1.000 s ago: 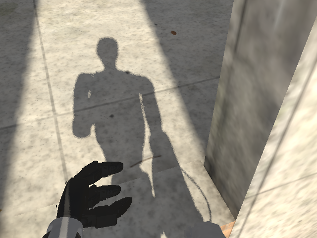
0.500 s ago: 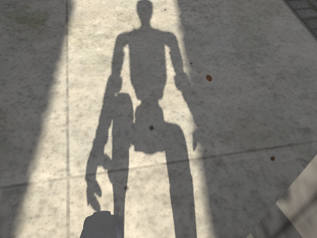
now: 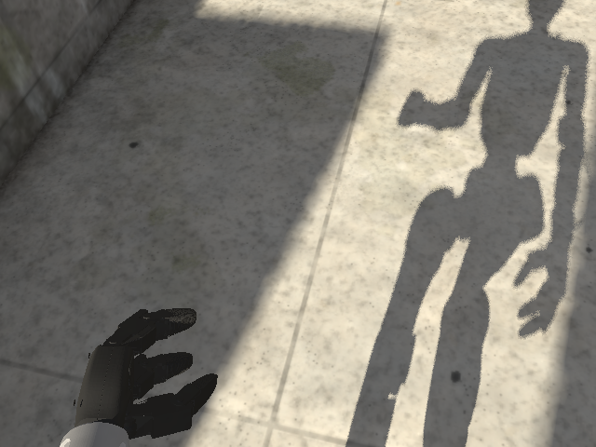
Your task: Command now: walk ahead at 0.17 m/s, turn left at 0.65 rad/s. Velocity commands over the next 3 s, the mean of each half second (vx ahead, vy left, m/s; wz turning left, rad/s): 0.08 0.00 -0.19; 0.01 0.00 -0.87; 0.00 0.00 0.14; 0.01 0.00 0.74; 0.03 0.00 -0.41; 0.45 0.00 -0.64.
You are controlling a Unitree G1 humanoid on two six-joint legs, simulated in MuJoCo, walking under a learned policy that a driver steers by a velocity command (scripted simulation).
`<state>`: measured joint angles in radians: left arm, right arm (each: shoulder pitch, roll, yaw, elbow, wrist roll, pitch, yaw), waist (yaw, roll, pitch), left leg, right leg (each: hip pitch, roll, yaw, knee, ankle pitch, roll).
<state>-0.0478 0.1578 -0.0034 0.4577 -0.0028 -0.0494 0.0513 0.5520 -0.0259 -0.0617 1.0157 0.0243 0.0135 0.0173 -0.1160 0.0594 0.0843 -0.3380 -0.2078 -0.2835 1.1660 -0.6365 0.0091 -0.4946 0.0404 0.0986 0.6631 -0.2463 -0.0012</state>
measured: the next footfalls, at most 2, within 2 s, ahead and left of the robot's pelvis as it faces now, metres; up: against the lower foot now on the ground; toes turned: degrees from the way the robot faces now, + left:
left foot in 0.26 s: +0.10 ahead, +0.16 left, +0.00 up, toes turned -1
right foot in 0.74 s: +0.06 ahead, -0.08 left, +0.00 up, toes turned -22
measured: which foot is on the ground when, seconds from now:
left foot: up 0.00-0.24, down 0.26-0.74, up 0.76-1.00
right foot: down 0.00-0.26, up 0.28-0.72, down 0.74-1.00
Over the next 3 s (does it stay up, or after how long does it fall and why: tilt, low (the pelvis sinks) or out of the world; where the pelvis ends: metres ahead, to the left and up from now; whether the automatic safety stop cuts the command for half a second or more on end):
stays up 0.15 0.00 0.03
